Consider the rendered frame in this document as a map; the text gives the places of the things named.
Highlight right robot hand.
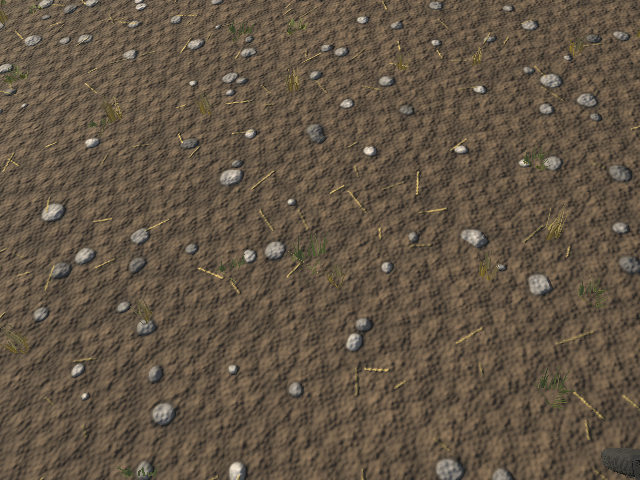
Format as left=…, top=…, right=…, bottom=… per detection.
left=601, top=448, right=640, bottom=480

